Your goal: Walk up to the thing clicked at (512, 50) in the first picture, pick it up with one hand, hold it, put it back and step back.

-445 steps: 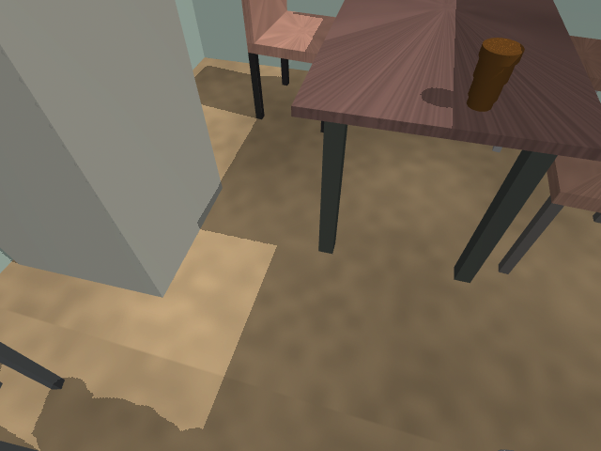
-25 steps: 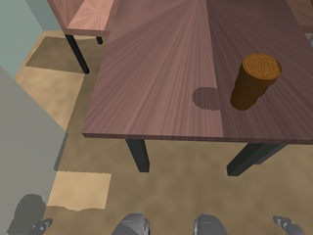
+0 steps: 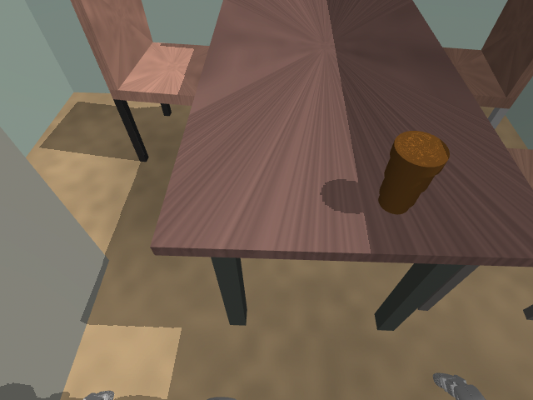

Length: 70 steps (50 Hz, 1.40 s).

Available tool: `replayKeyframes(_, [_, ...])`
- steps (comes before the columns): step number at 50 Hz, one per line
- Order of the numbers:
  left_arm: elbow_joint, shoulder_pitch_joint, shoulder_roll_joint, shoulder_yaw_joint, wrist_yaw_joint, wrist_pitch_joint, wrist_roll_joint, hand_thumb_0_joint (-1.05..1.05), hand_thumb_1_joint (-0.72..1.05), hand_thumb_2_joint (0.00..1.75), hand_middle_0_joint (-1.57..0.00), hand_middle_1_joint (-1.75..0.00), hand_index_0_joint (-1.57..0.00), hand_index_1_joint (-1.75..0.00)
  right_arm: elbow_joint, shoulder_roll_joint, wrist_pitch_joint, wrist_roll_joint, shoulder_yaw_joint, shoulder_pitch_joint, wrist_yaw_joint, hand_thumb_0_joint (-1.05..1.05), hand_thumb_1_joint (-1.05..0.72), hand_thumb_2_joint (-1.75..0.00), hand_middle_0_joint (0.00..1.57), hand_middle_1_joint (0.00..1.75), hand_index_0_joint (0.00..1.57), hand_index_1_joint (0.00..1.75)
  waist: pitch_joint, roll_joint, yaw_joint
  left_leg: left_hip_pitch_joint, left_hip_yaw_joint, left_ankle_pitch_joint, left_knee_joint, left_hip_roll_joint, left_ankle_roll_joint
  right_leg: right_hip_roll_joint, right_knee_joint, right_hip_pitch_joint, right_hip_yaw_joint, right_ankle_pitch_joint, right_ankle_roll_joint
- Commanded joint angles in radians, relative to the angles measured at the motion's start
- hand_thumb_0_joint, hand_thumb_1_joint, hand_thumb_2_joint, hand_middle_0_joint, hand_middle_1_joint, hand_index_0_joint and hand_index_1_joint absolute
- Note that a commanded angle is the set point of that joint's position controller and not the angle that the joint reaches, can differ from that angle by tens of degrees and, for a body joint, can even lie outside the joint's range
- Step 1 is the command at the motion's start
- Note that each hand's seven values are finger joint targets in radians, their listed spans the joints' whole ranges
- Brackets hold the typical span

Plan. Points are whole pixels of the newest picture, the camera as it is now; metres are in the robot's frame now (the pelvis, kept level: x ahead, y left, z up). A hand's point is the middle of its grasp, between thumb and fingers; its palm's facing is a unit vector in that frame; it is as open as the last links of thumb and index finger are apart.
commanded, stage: walk up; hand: right
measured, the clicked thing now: (406, 177) +0.46 -0.23 +0.04
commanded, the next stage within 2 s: stand in 0.78 s
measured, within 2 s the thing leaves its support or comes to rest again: neither
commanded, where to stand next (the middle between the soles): +0.04 +0.00 m, yaw -2 degrees
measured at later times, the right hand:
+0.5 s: hand out of the picture +0.08 -0.26 -0.15, palm faces -0.01 +0.94 -0.33, open 7.4 cm
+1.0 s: hand out of the picture +0.08 -0.27 -0.15, palm faces +0.00 +0.94 -0.34, open 7.4 cm
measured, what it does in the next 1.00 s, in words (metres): stands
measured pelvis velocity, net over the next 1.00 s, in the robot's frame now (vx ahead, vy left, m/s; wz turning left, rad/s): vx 0.01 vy -0.01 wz -0.01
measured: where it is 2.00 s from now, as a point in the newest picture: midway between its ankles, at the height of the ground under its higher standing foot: outside the picture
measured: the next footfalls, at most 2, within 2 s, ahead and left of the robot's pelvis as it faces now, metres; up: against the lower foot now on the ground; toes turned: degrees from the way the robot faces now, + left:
none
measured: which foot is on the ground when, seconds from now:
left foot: down 0.00-1.00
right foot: down 0.00-1.00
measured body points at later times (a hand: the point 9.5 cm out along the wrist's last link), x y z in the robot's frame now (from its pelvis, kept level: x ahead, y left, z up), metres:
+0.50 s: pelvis +0.00 -0.01 +0.01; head +0.01 -0.01 +0.46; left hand +0.09 +0.29 -0.12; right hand +0.08 -0.31 -0.12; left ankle +0.02 +0.12 -0.74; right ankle +0.02 -0.15 -0.74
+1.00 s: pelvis +0.01 -0.01 +0.01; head +0.02 -0.02 +0.46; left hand +0.09 +0.29 -0.12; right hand +0.08 -0.32 -0.12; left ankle +0.02 +0.12 -0.74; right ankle +0.02 -0.15 -0.74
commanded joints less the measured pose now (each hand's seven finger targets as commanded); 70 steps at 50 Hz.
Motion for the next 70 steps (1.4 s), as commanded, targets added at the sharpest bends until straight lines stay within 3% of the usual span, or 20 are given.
replayKeyframes(1, [-0.034, -0.057, 0.202, 0.040, 0.009, -0.027, -0.001, 0.00, 0.90, 0.90, -0.20, -0.30, -0.20, -0.30, -0.039, -0.229, -0.028, 0.007, -0.046, -0.068, -0.014, 0.00, -0.90, -0.90, 0.20, 0.30, 0.20, 0.30, -0.136, 0.036, -0.006, 0.053, -0.097, 0.186, -0.160, 0.106, 0.038, -0.074, -0.102, 0.091, 0.076, 0.156, -0.077])
replayKeyframes(10, [0.016, -0.089, 0.204, 0.036, 0.008, -0.016, 0.004, 0.00, 0.90, 0.90, -0.20, -0.30, -0.20, -0.30, 0.010, -0.221, -0.021, 0.006, -0.040, -0.087, -0.014, 0.00, -0.90, -0.90, 0.20, 0.30, 0.20, 0.30, -0.097, 0.007, -0.006, 0.053, -0.085, 0.136, -0.235, 0.108, 0.027, -0.076, -0.170, 0.102, 0.077, 0.125, -0.057])
replayKeyframes(14, [0.030, -0.093, 0.201, 0.038, 0.007, -0.016, 0.005, 0.00, 0.90, 0.90, -0.20, -0.30, -0.20, -0.30, 0.021, -0.217, -0.020, 0.006, -0.040, -0.082, -0.013, 0.00, -0.90, -0.90, 0.20, 0.30, 0.20, 0.30, -0.111, 0.000, -0.010, 0.084, -0.072, 0.162, -0.235, 0.108, 0.021, -0.078, -0.187, 0.105, 0.077, 0.132, -0.056])
replayKeyframes(21, [0.040, -0.107, 0.201, 0.043, 0.007, -0.012, 0.009, 0.00, 0.90, 0.90, -0.20, -0.30, -0.20, -0.30, 0.040, -0.218, -0.017, 0.002, -0.041, -0.077, -0.014, 0.00, -0.90, -0.90, 0.20, 0.30, 0.20, 0.30, -0.093, 0.006, -0.015, 0.059, -0.071, 0.099, -0.260, 0.105, 0.016, -0.077, -0.207, 0.106, 0.082, 0.104, -0.055])
replayKeyframes(25, [0.041, -0.103, 0.199, 0.047, 0.008, -0.015, 0.010, 0.00, 0.90, 0.90, -0.20, -0.30, -0.20, -0.30, 0.040, -0.210, -0.017, 0.002, -0.041, -0.065, -0.014, 0.00, -0.90, -0.90, 0.20, 0.30, 0.20, 0.30, -0.112, -0.009, -0.017, 0.087, -0.060, 0.148, -0.244, 0.105, 0.015, -0.080, -0.214, 0.107, 0.084, 0.117, -0.054])
replayKeyframes(38, [0.041, -0.096, 0.189, 0.050, 0.010, -0.013, 0.012, 0.00, 0.90, 0.90, -0.20, -0.30, -0.20, -0.30, 0.044, -0.211, -0.016, -0.001, -0.045, -0.056, -0.017, 0.00, -0.90, -0.90, 0.20, 0.30, 0.20, 0.30, -0.106, 0.007, -0.020, 0.092, -0.057, 0.160, -0.245, 0.110, 0.017, -0.078, -0.212, 0.106, 0.080, 0.144, -0.055])
replayKeyframes(44, [0.033, -0.072, 0.191, 0.039, 0.010, -0.018, 0.010, 0.00, 0.90, 0.90, -0.20, -0.30, -0.20, -0.30, 0.044, -0.220, -0.020, -0.003, -0.045, -0.051, -0.017, 0.00, -0.90, -0.90, 0.20, 0.30, 0.20, 0.30, -0.089, 0.025, -0.014, 0.094, -0.072, 0.168, -0.264, 0.123, 0.011, -0.076, -0.202, 0.094, 0.083, 0.102, -0.054])
replayKeyframes(53, [0.019, -0.073, 0.198, 0.033, 0.011, -0.021, 0.009, 0.00, 0.90, 0.90, -0.20, -0.30, -0.20, -0.30, 0.039, -0.219, -0.019, 0.000, -0.042, -0.041, -0.016, 0.00, -0.90, -0.90, 0.20, 0.30, 0.20, 0.30, -0.119, 0.002, -0.023, 0.122, -0.061, 0.239, -0.241, 0.126, 0.011, -0.084, -0.195, 0.113, 0.083, 0.185, -0.057])
replayKeyframes(58, [0.018, -0.072, 0.205, 0.032, 0.010, -0.020, 0.009, 0.00, 0.90, 0.90, -0.20, -0.30, -0.20, -0.30, 0.043, -0.223, -0.015, -0.001, -0.038, -0.029, -0.015, 0.00, -0.90, -0.90, 0.20, 0.30, 0.20, 0.30, -0.082, 0.002, -0.026, 0.098, -0.057, 0.155, -0.254, 0.118, 0.010, -0.084, -0.214, 0.095, 0.093, 0.118, -0.055])
replayKeyframes(66, [0.013, -0.058, 0.212, 0.033, 0.011, -0.023, 0.009, 0.00, 0.90, 0.90, -0.20, -0.30, -0.20, -0.30, 0.038, -0.224, -0.018, 0.000, -0.037, -0.030, -0.016, 0.00, -0.90, -0.90, 0.20, 0.30, 0.20, 0.30, -0.124, 0.004, -0.022, 0.132, -0.053, 0.238, -0.241, 0.125, 0.010, -0.087, -0.195, 0.120, 0.088, 0.210, -0.057])
replayKeyframes(70, [0.011, -0.059, 0.208, 0.030, 0.013, -0.021, 0.009, 0.00, 0.90, 0.90, -0.20, -0.30, -0.20, -0.30, 0.039, -0.224, -0.016, 0.001, -0.037, -0.029, -0.016, 0.00, -0.90, -0.90, 0.20, 0.30, 0.20, 0.30, -0.101, 0.001, -0.022, 0.129, -0.055, 0.222, -0.247, 0.124, 0.008, -0.080, -0.201, 0.098, 0.083, 0.178, -0.058])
